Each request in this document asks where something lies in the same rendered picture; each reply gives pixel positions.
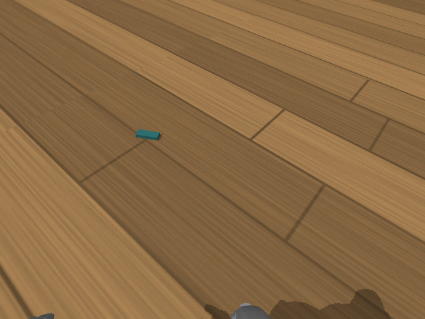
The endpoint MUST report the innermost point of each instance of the small box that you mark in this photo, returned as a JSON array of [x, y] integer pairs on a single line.
[[148, 134]]

